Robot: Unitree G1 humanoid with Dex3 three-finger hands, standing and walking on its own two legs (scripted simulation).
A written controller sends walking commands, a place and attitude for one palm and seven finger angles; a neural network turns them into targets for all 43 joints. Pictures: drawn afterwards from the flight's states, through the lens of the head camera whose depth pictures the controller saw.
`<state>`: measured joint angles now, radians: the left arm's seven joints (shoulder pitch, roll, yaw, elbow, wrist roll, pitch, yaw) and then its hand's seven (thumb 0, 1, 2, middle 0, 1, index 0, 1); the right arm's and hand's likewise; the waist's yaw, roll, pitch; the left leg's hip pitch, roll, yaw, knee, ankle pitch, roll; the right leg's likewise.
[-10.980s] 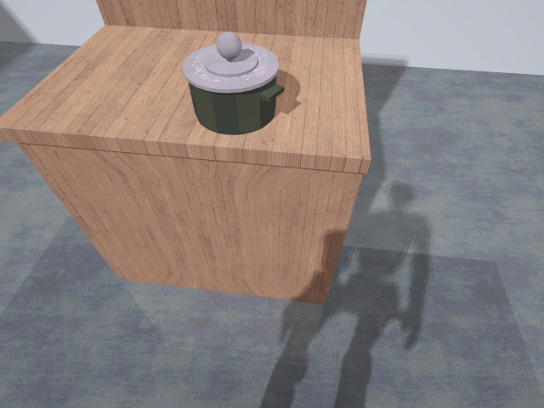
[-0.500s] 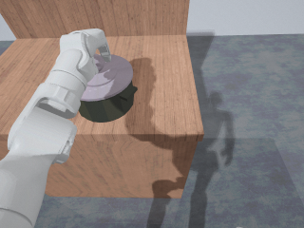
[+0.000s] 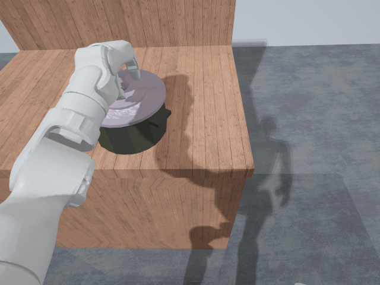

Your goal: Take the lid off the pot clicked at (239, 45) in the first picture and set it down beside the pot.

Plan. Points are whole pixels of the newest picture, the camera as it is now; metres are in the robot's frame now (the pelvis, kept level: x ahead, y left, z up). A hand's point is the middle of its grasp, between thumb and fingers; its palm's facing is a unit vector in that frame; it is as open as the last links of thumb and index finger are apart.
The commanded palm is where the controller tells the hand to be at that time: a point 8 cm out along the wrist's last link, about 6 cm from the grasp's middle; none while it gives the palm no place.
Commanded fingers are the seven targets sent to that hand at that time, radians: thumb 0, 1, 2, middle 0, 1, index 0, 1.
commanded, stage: close the fingers and squeeze the knob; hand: left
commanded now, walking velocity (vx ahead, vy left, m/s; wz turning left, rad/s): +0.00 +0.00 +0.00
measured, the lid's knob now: (117, 80) +0.51 +0.14 +0.18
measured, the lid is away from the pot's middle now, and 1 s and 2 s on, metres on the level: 0.00 0.00 0.00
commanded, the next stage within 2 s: lift the lid straight up in 1.24 s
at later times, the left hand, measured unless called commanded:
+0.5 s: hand (117, 83) +0.48 +0.13 +0.19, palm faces -0.34 -0.07 -0.94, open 7.7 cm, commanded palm +0.47 +0.13 +0.25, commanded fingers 0.00 0.28 0.88 -0.70 -1.01 -0.70 -1.01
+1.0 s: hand (118, 84) +0.48 +0.13 +0.19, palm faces -0.36 -0.09 -0.93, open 6.5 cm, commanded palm +0.48 +0.13 +0.25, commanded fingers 0.00 0.53 0.95 -0.65 -0.97 -0.89 -1.08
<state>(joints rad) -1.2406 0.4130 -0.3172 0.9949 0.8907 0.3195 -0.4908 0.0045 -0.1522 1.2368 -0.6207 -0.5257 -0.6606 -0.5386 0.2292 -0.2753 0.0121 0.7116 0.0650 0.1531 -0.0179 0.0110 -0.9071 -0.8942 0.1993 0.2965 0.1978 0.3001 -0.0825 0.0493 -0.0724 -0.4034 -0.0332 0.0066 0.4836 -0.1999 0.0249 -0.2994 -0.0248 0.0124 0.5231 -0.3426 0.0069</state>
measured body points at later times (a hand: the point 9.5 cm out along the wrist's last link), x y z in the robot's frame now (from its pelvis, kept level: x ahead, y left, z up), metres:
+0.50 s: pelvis +0.00 +0.00 +0.00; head +0.03 -0.02 +0.45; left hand +0.49 +0.13 +0.24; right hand +0.08 -0.26 -0.14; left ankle +0.02 +0.11 -0.73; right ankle -0.05 -0.12 -0.73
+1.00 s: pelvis +0.00 +0.00 +0.00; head +0.03 -0.02 +0.45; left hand +0.49 +0.14 +0.24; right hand +0.09 -0.26 -0.13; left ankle +0.02 +0.11 -0.73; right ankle -0.05 -0.12 -0.73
